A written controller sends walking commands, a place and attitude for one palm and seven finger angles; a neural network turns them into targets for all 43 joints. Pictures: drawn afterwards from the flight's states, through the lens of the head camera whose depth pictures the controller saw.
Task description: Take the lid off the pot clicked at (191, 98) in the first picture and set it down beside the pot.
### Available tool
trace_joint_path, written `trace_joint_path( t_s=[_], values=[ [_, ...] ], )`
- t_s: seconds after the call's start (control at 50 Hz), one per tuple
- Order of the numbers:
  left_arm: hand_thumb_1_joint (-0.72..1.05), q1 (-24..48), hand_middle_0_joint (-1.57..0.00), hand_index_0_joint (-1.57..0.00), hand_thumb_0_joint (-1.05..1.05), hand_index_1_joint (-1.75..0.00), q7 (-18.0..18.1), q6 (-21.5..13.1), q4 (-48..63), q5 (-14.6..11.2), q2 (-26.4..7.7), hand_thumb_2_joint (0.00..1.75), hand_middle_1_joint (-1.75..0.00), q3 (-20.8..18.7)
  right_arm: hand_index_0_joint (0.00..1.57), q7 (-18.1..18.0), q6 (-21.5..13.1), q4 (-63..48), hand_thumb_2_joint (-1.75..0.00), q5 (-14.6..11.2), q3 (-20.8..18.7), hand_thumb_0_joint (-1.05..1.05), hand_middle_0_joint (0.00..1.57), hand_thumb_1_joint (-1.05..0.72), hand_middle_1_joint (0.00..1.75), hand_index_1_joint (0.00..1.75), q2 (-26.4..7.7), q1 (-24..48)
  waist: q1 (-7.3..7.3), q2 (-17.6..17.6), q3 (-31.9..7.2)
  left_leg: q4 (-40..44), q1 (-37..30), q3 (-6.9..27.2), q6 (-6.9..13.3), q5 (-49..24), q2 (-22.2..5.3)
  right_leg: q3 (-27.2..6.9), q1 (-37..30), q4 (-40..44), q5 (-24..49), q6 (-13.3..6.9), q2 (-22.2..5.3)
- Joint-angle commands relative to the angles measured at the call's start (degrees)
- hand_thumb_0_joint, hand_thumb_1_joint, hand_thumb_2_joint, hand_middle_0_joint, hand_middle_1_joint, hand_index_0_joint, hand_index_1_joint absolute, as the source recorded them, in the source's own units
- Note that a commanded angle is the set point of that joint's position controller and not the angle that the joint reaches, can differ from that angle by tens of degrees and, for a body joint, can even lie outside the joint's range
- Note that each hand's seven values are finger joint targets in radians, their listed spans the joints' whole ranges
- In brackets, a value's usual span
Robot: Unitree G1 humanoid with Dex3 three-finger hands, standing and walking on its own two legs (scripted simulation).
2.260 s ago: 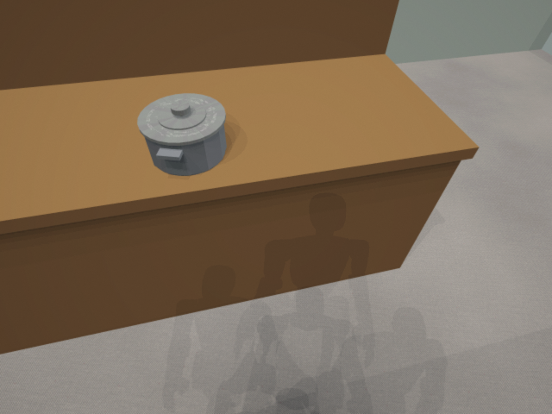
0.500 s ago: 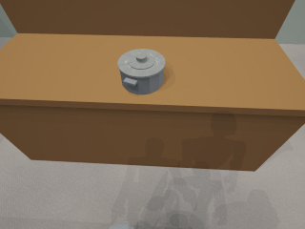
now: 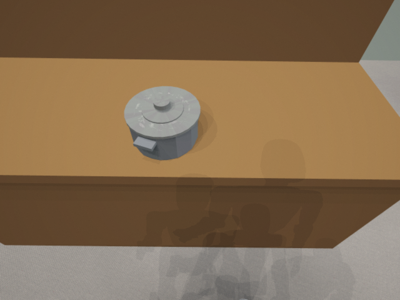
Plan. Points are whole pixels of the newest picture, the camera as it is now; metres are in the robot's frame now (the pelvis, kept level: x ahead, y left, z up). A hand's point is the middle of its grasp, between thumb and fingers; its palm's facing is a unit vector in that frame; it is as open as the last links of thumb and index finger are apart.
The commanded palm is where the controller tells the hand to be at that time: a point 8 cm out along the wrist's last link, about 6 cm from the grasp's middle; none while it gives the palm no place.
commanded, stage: come to a stop and stand still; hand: left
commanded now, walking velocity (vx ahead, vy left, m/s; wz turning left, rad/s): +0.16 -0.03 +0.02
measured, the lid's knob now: (161, 102) +0.57 +0.13 +0.06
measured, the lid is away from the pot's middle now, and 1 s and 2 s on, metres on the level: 0.00 0.00 0.00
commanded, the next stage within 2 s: look again from close up in 1.52 s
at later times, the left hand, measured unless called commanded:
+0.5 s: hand out of the picture +0.14 +0.21 -0.16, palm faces +0.04 -0.97 -0.23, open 7.4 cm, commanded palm none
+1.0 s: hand out of the picture +0.09 +0.15 -0.17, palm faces -0.04 -0.98 -0.21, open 7.3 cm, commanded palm none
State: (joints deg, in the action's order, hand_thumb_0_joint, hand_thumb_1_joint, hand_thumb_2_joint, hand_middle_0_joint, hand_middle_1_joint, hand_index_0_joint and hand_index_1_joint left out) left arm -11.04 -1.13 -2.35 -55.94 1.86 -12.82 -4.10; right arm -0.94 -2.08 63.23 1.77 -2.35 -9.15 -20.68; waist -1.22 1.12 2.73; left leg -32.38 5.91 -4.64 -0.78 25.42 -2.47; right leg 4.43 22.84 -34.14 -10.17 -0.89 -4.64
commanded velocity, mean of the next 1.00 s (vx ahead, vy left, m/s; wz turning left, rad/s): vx -0.11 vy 0.00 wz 0.00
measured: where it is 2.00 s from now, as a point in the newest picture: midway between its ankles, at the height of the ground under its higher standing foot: outside the picture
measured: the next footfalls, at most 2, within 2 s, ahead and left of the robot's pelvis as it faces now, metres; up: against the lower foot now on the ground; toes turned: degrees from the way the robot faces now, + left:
left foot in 0.26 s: +0.16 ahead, +0.09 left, +0.00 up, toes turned +1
right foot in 0.64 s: +0.07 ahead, -0.16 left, +0.00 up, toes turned +0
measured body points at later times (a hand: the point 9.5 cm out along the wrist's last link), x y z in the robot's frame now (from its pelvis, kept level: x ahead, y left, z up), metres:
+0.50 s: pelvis +0.08 +0.01 +0.02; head +0.12 +0.03 +0.46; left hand +0.13 +0.26 -0.14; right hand +0.18 -0.22 -0.12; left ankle +0.12 +0.10 -0.72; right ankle +0.02 -0.13 -0.66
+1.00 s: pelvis +0.05 -0.03 +0.00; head +0.06 -0.03 +0.45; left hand +0.10 +0.20 -0.15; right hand +0.05 -0.26 -0.15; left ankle +0.12 +0.09 -0.72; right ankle +0.03 -0.15 -0.72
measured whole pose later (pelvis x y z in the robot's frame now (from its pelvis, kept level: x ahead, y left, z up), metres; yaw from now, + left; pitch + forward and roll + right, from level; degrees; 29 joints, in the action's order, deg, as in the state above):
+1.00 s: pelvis +0.05 -0.03 +0.00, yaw -1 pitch -1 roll +0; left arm -17.4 1.7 0.5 -54.3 1.3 -10.2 0.6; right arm 0.0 1.6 55.8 1.3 -1.1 -9.6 -19.3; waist -1.3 -0.1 1.1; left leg -35.4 21.9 -1.4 -0.2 12.6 -1.6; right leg -1.0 14.8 -37.1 -21.5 0.2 0.0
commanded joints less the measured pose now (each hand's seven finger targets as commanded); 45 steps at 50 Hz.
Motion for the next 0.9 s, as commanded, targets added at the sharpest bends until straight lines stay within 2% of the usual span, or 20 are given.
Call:
trace_joint_path(
  t_s=[0.0,0.04,0.08,0.16,0.22,0.26,0.28,0.32,0.4,0.54,0.56,0.6,0.62,0.64,0.66,0.68,0.72,0.76,0.82,0.88],
  values=[
    [0.9,-19.39,-0.2,-0.2,0.0,-0.3,1.55,-0.39,-3.33,-0.78,-10.29,0.9,-0.3,-1.52,0.2,-0.25,-0.9,-5.81,-0.9,-1.15,-0.96,0.0,0.2,-0.9,0.3,0.3,-5.4,3.72,7.16,12.76,-7.01,-37.98,29.84,3.69,2.81,9.82,0.71,-30.09,-25.71,18.61,2.48,-13.76,-18.45],
    [0.9,-9.97,-0.2,-0.2,0.0,-0.3,2.46,-0.01,-0.11,-0.79,-7.05,0.9,-0.3,-0.84,0.2,0.07,-0.4,-6.1,-0.9,-0.63,-0.97,0.0,0.2,-0.9,0.3,0.3,-5.38,5.25,3.93,8.6,-2.28,-39.4,30.33,5.32,2.5,3.03,-2.9,-22.9,-17.28,19.04,0.75,-13.36,-15.94],
    [0.9,-4.64,-0.2,-0.2,0.0,-0.3,3.03,-0.33,1.46,-0.19,-4.43,0.9,-0.3,0.26,0.2,-0.05,0.5,-4.58,-0.9,-0.64,-0.13,0.0,0.2,-0.9,0.3,0.3,-3.09,2.89,0.47,3.92,-1.93,-28.52,22.2,3.98,0.37,1.23,-2.48,-12.18,-10.22,16.16,22.5,-11.04,-12.9],
    [0.9,-3.15,-0.2,-0.2,0.0,-0.3,3.63,0.99,1.16,-0.67,-6.05,0.9,-0.3,0.56,0.2,-0.37,1.65,-3.21,-0.9,-1.57,0.66,0.0,0.2,-0.9,0.3,0.3,-1.2,0.79,0.1,4.86,-4.34,-5.48,10.47,0.66,-1.17,-8.88,0.99,-5.04,-10.05,10.4,31.52,-8.05,-8.61],
    [0.9,-4.19,-0.2,-0.2,0.0,-0.3,3.7,2.46,0.88,-1.31,-4.97,0.9,-0.3,0.55,0.2,-0.55,1.71,-4.01,-0.9,-1.25,-0.52,0.0,0.2,-0.9,0.3,0.3,-5.29,1.8,0.61,0.97,-5.08,7.76,0.93,3.6,0.35,-32.44,-2.51,-3.51,-7.47,2.9,16.5,-2.3,-4.59],
    [0.9,-5.64,-0.2,-0.2,0.0,-0.3,4.27,3.65,1.48,-1.35,-2.63,0.9,-0.3,0.95,0.2,-0.95,1.8,-6.0,-0.9,-0.92,-1.14,0.0,0.2,-0.9,0.3,0.3,-8.97,4.34,1.32,-14.58,-2.88,11.49,3.68,15.49,8.55,-59.4,-14.7,-0.06,-5.75,-5.39,-12.57,2.04,2.26],
    [0.9,-5.15,-0.2,-0.2,0.0,-0.3,4.46,4.12,1.14,-1.3,-3.29,0.9,-0.3,0.77,0.2,-1.56,1.97,-6.0,-0.9,-0.79,-1.07,0.0,0.2,-0.9,0.3,0.3,-9.08,4.45,0.78,-17.38,-3.12,12.41,3.11,17.7,11.5,-67.59,-16.07,-2.77,-3.85,-14.6,-23.15,2.16,3.45],
    [0.9,-5.2,-0.2,-0.2,0.0,-0.3,4.45,4.43,0.53,-1.4,-3.59,0.9,-0.3,0.4,0.2,-2.01,2.43,-7.27,-0.9,-0.46,-1.29,0.0,0.2,-0.9,0.3,0.3,-9.56,6.72,1.2,-11.39,-4.31,9.39,-0.84,16.4,13.99,-70.29,-16.71,-6.24,0.36,-22.8,-26.46,1.71,3.24],
    [0.9,-3.46,-0.2,-0.2,0.0,-0.3,4.03,5.0,1.19,-1.34,-3.65,0.9,-0.3,-0.26,0.2,-1.91,3.58,-9.15,-0.9,-0.39,-2.32,0.0,0.2,-0.9,0.3,0.3,-10.33,9.28,0.58,-8.13,-8.36,8.08,-5.27,11.25,12.21,-63.37,-13.84,-6.97,2.69,-25.92,-21.7,3.0,4.14],
    [0.9,-7.07,-0.2,-0.2,0.0,-0.3,3.59,4.9,1.17,-1.02,-2.22,0.9,-0.3,0.64,0.2,-0.88,3.66,-9.88,-0.9,-0.34,-2.68,0.0,0.2,-0.9,0.3,0.3,-10.57,12.09,1.45,-9.29,-8.75,11.71,1.25,12.61,10.01,-34.46,-13.39,-4.84,-7.39,-4.83,-16.09,1.72,2.79],
    [0.9,-12.27,-0.2,-0.2,0.0,-0.3,4.72,3.35,0.6,-0.67,-3.23,0.9,-0.3,1.82,0.2,-0.98,2.53,-12.03,-0.9,-1.94,-3.7,0.0,0.2,-0.9,0.3,0.3,-14.58,14.4,4.08,-3.78,-13.5,-1.26,-3.16,9.98,6.6,-42.86,-12.6,-7.24,-4.97,3.95,-8.34,1.12,1.76],
    [0.9,-5.54,-0.2,-0.2,0.0,-0.3,4.61,2.04,6.54,0.18,-8.41,0.9,-0.3,1.08,0.2,0.97,3.0,-15.56,-0.9,-1.29,-1.98,0.0,0.2,-0.9,0.3,0.3,-6.8,10.83,0.91,10.11,-5.36,-9.33,16.13,0.05,1.58,-5.89,0.06,-20.46,-6.48,12.35,4.94,-4.21,-7.74],
    [0.9,-3.73,-0.2,-0.2,0.0,-0.3,4.3,1.4,7.25,0.32,-10.18,0.9,-0.3,1.63,0.2,1.45,3.91,-16.21,-0.9,-0.79,-1.4,0.0,0.2,-0.9,0.3,0.3,-4.47,10.38,-0.07,3.38,-5.75,-12.29,12.55,1.24,-0.16,-0.82,1.8,-20.7,-2.32,12.71,3.64,-8.02,-11.2],
    [0.9,-2.23,-0.2,-0.2,0.0,-0.3,4.18,1.39,7.95,0.24,-10.43,0.9,-0.3,1.63,0.2,1.71,4.04,-16.43,-0.9,-1.02,-1.57,0.0,0.2,-0.9,0.3,0.3,-4.46,8.76,-1.99,1.67,-5.67,-12.93,10.2,0.48,-0.18,-3.16,2.92,-17.54,0.42,11.32,-0.19,-7.74,-8.16],
    [0.9,-0.98,-0.2,-0.2,0.0,-0.3,4.3,1.07,8.08,-0.13,-9.64,0.9,-0.3,1.2,0.2,1.6,3.41,-16.44,-0.9,-1.01,-1.43,0.0,0.2,-0.9,0.3,0.3,-5.01,7.64,-2.26,11.31,-3.98,-10.17,11.97,1.52,0.6,-5.82,2.4,-17.31,-0.58,8.16,4.52,-6.88,-6.29],
    [0.9,-0.74,-0.2,-0.2,0.0,-0.3,4.41,1.08,8.26,-0.38,-8.35,0.9,-0.3,1.5,0.2,1.32,3.02,-16.11,-0.9,-1.09,-1.5,0.0,0.2,-0.9,0.3,0.3,-5.96,6.6,-2.14,14.53,-3.28,-6.81,10.56,2.37,1.18,-7.93,1.85,-15.69,-0.38,6.65,5.76,-6.15,-5.76],
    [0.9,-1.95,-0.2,-0.2,0.0,-0.3,3.99,2.01,7.81,-0.26,-7.32,0.9,-0.3,1.88,0.2,1.12,2.4,-15.12,-0.9,-0.87,-1.17,0.0,0.2,-0.9,0.3,0.3,-6.9,5.81,-1.49,-0.46,-1.15,-0.08,6.13,5.52,2.02,-10.0,-0.66,-11.58,4.59,3.72,-7.21,-3.6,-2.17],
    [0.9,-6.1,-0.2,-0.2,0.0,-0.3,3.84,2.8,7.36,-0.52,-5.25,0.9,-0.3,2.34,0.2,0.99,2.41,-15.28,-0.9,-0.44,-1.0,0.0,0.2,-0.9,0.3,0.3,-8.93,7.18,0.77,-10.27,4.38,9.34,18.18,15.29,5.59,-0.52,-6.12,-6.11,0.39,1.03,-18.79,-0.91,4.39],
    [0.9,-9.67,-0.2,-0.2,0.0,-0.3,3.49,2.01,5.29,-0.64,-5.63,0.9,-0.3,2.73,0.2,0.89,2.42,-15.5,-0.9,-0.67,-0.62,0.0,0.2,-0.9,0.3,0.3,-8.19,8.11,2.5,2.58,2.95,6.07,19.18,10.19,3.43,1.62,-1.87,-11.06,-2.76,8.07,-19.21,-2.53,1.22],
    [0.9,-6.2,-0.2,-0.2,0.0,-0.3,3.4,1.77,6.31,-0.7,-6.73,0.9,-0.3,2.75,0.2,0.86,2.08,-13.07,-0.9,-0.7,-0.12,0.0,0.2,-0.9,0.3,0.3,-6.37,2.87,-0.38,1.06,1.76,1.64,11.58,6.1,1.86,-3.37,-0.12,-14.16,3.73,11.14,-22.33,-4.02,-1.85]
  ],
)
